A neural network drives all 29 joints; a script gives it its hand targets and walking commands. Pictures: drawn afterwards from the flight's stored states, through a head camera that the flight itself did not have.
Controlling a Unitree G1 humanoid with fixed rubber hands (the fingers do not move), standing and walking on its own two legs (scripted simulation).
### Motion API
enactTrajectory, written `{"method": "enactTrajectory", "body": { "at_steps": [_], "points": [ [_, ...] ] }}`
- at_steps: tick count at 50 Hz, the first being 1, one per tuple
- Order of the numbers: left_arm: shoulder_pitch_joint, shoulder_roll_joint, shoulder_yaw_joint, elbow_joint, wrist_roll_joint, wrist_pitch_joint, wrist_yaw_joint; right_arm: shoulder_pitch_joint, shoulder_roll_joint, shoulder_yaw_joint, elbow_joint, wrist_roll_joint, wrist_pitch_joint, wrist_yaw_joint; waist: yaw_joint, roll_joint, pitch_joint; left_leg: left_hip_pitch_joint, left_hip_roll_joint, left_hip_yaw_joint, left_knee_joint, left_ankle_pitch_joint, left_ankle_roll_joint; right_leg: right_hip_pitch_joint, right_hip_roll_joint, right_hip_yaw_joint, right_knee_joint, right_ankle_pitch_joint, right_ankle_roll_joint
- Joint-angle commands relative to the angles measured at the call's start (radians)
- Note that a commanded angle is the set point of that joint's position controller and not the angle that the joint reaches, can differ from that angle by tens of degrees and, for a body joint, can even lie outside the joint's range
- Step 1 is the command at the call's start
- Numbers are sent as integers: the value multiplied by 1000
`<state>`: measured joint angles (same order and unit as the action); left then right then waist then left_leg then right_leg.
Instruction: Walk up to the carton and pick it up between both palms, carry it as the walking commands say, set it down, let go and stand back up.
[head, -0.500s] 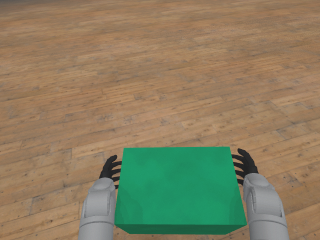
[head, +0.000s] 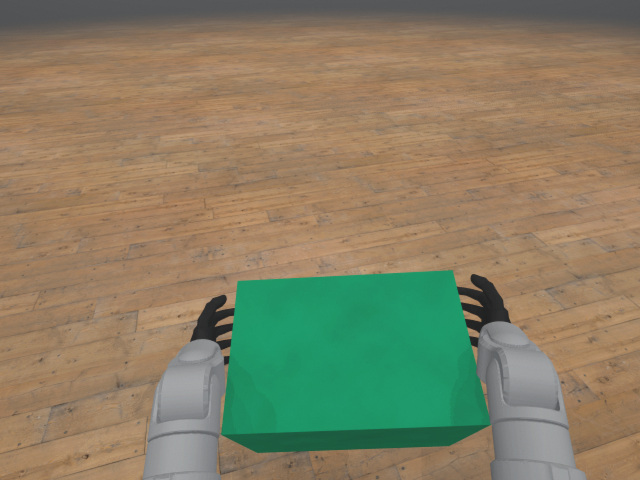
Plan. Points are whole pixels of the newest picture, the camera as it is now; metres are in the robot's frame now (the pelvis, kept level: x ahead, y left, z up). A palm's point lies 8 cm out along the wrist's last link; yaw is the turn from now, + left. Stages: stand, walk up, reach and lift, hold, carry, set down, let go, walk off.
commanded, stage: carry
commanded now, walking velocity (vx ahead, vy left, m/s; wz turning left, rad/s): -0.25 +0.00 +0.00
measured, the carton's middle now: (348, 367) +0.29 +0.00 +0.01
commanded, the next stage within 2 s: none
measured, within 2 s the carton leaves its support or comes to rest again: neither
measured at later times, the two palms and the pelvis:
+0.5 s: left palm out of the picture +0.10 +0.21 +0.07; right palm out of the picture +0.11 -0.15 +0.10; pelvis -0.13 +0.03 -0.02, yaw +1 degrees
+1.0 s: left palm out of the picture -0.07 +0.19 +0.09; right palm out of the picture -0.10 -0.16 +0.10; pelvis -0.30 +0.04 +0.00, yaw -3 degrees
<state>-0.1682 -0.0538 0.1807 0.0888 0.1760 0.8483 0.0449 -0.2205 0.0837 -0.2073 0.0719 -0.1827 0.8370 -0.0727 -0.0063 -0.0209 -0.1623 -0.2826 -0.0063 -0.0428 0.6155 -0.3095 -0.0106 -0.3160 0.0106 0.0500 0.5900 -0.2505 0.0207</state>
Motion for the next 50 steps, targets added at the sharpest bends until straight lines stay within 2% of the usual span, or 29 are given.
{"method": "enactTrajectory", "body": {
  "at_steps": [1, 2, 6, 8, 10, 11, 12, 13, 14, 16, 19, 22, 23, 24, 25, 26, 28, 31, 34, 35, 38, 40, 41, 42, 43, 45, 47, 49, 50],
  "points": [
    [-657, -888, -702, -360, -391, 88, -261, -508, 918, 718, -216, 382, 121, 298, 4, 65, -169, -67, 121, -48, -49, 279, 35, -1, -145, 46, 11, 306, -42],
    [-690, -886, -724, -446, -418, 113, -246, -463, 931, 713, -223, 388, 156, 288, 4, 57, -201, -40, 127, -60, -44, 278, 43, -24, -136, 48, 24, 292, -35],
    [-610, -883, -758, -539, -440, 226, -195, -420, 895, 758, -368, 443, 254, 237, 8, 287, -225, -56, 277, -194, -149, 411, 167, -131, -21, -62, 278, -144, -2],
    [-628, -891, -782, -614, -487, 270, -187, -320, 883, 736, -384, 411, 301, 209, 19, 275, -207, -244, 275, -176, -183, 232, 187, -46, -23, -88, 327, -176, -5],
    [-586, -911, -801, -658, -507, 310, -171, -316, 909, 770, -468, 421, 332, 178, 33, 195, -184, -263, 207, -128, -119, 145, 124, 1, -24, -109, 123, -90, -17],
    [-576, -888, -784, -666, -504, 328, -167, -306, 880, 761, -478, 413, 349, 168, 37, 98, -170, -300, 155, -62, 4, 147, 75, 53, -91, -12, -33, -4, -39],
    [-545, -859, -769, -682, -508, 339, -159, -282, 868, 754, -521, 415, 365, 157, 30, -162, -234, -377, 35, 52, 202, -13, -3, 144, -280, 251, -184, 240, -93],
    [-504, -848, -770, -656, -508, 356, -145, -307, 834, 762, -544, 414, 379, 136, 33, -299, -222, -372, -4, 105, 446, -254, -34, 61, -443, 371, -256, 389, -193],
    [-515, -863, -770, -694, -505, 358, -144, -352, 883, 805, -566, 452, 386, 145, 33, -222, -221, -274, 15, 58, 581, -245, -30, -65, -413, 315, -258, 331, -233],
    [-393, -861, -707, -616, -439, 371, -131, -423, 865, 839, -643, 488, 391, 157, 26, -193, -191, -218, 29, 49, 581, -178, -6, -156, -352, 224, -298, 136, -180],
    [-401, -853, -726, -699, -444, 359, -110, -354, 857, 821, -639, 500, 393, 163, 26, -185, -228, -168, 34, 80, 226, -122, 6, -34, -276, 105, -208, 249, -140],
    [-427, -846, -765, -759, -460, 360, -95, -262, 869, 791, -592, 474, 401, 158, 21, -92, -264, -6, 16, 117, -47, -88, 1, -68, -219, 74, -183, -19, -98],
    [-414, -830, -778, -795, -468, 352, -91, -195, 860, 774, -580, 462, 399, 159, 13, -4, -309, 83, 114, -17, -220, -32, 18, -103, -171, 32, -67, -9, -60],
    [-402, -820, -771, -807, -468, 354, -87, -195, 829, 770, -586, 461, 396, 161, 14, 179, -295, 182, 304, -240, -257, 198, 77, -259, -77, -45, 97, -100, -10],
    [-406, -807, -782, -791, -458, 362, -80, -181, 791, 769, -580, 459, 394, 162, 17, 368, -204, 165, 462, -334, -250, 551, 145, -402, -20, -123, 272, -263, 12],
    [-399, -811, -787, -750, -449, 370, -81, -174, 796, 751, -568, 452, 393, 163, -9, 330, -236, 89, 465, -267, -209, 702, 226, -357, -35, -83, 455, -299, 3],
    [-404, -841, -792, -708, -472, 377, -107, -194, 810, 730, -600, 422, 388, 151, -7, 124, -142, -74, 359, -167, -253, 430, 224, -289, -11, -43, 642, -192, 0],
    [-451, -842, -804, -711, -492, 377, -113, -180, 801, 706, -551, 398, 398, 152, 5, 111, -85, -89, 264, -38, -256, 216, 145, -330, -17, -71, 623, -137, -6],
    [-494, -848, -811, -727, -500, 376, -111, -219, 796, 717, -579, 402, 390, 146, 5, 181, -83, -33, 268, -73, -279, 191, 143, -282, -8, -109, 475, -201, 14],
    [-456, -812, -804, -731, -484, 381, -103, -167, 772, 713, -544, 398, 398, 146, 6, 264, -122, -14, 284, -92, -278, 223, 154, -230, -15, -121, 374, -217, 9],
    [-406, -788, -775, -693, -449, 394, -95, -157, 767, 737, -529, 413, 407, 144, 9, 299, -180, -5, 297, -126, -274, 170, 156, -81, -6, -133, 84, -196, -6],
    [-340, -790, -730, -653, -427, 398, -99, -167, 771, 775, -527, 430, 419, 144, 19, 157, -196, -77, 249, -64, -204, 136, 80, 74, -65, -101, -193, -87, -13],
    [-336, -796, -726, -658, -426, 393, -107, -203, 783, 786, -561, 441, 413, 147, 25, -10, -243, -149, 194, -10, -91, 92, 21, 214, -200, 98, -277, -56, -46],
    [-377, -801, -742, -701, -449, 374, -121, -199, 798, 793, -592, 437, 407, 148, 16, -281, -186, -393, 91, 103, 79, -134, -43, 274, -416, 314, -282, 240, -121],
    [-335, -848, -736, -685, -447, 371, -126, -277, 828, 825, -634, 472, 403, 164, 27, -292, -140, -388, 56, 107, 313, -250, -31, 105, -529, 299, -293, 366, -224],
    [-375, -880, -710, -672, -429, 365, -129, -384, 880, 845, -637, 503, 400, 183, 25, -109, -22, -253, 47, 1, 549, -109, -22, -183, -363, 114, -357, 2, -175],
    [-426, -890, -738, -733, -426, 341, -127, -367, 910, 870, -624, 513, 380, 193, 11, -77, -45, -270, 33, 44, 570, -65, -17, -126, -301, 14, -284, 39, -170],
    [-400, -859, -730, -745, -430, 335, -125, -333, 892, 881, -630, 512, 380, 192, 8, -151, -87, -258, 29, 55, 501, -79, -15, -98, -288, 11, -262, 48, -168],
    [-414, -847, -745, -748, -438, 340, -119, -277, 877, 858, -588, 497, 388, 185, 5, -100, -79, -272, 16, 65, 477, -113, -21, -70, -292, 16, -249, 91, -165]
  ]
}}
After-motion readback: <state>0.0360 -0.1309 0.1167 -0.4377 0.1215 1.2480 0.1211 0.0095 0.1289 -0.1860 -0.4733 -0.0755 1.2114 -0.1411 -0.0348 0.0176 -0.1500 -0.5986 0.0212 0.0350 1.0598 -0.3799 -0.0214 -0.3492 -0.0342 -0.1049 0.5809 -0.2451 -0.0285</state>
